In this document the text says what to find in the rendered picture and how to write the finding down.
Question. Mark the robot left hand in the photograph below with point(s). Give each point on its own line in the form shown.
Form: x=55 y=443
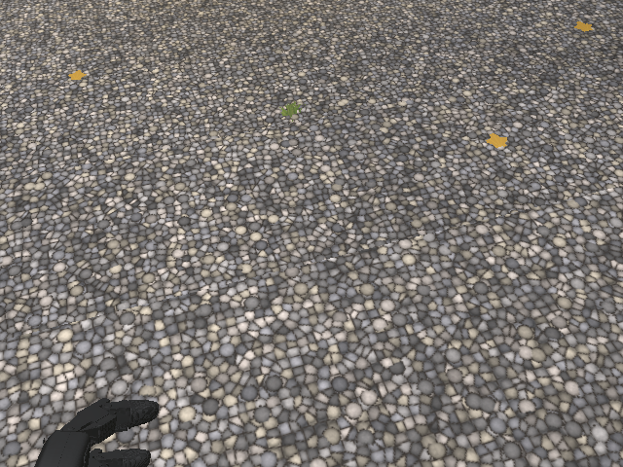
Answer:
x=71 y=445

